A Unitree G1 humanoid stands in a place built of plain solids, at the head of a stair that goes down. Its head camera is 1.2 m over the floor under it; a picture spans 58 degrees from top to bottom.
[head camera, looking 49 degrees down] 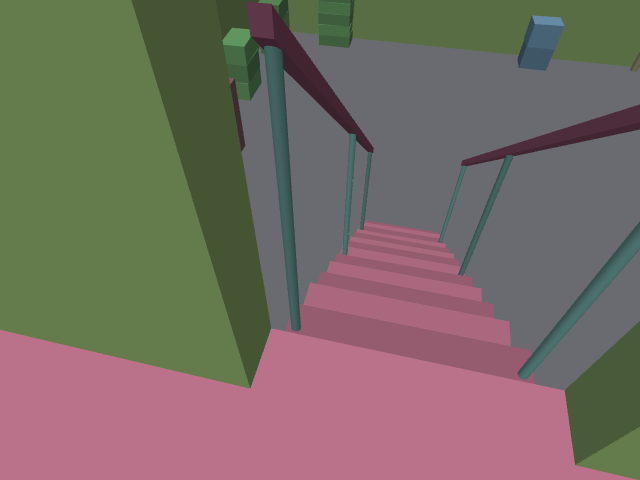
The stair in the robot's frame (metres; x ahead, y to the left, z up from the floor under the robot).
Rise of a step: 0.19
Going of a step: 0.23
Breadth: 0.86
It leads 13 degrees to the right of straight ahead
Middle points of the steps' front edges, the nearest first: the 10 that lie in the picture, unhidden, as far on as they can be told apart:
0.58 -0.27 0.00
0.80 -0.32 -0.20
1.03 -0.38 -0.40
1.25 -0.43 -0.60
1.47 -0.48 -0.79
1.69 -0.53 -0.99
1.92 -0.58 -1.19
2.14 -0.63 -1.38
2.35 -0.68 -1.57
2.58 -0.74 -1.77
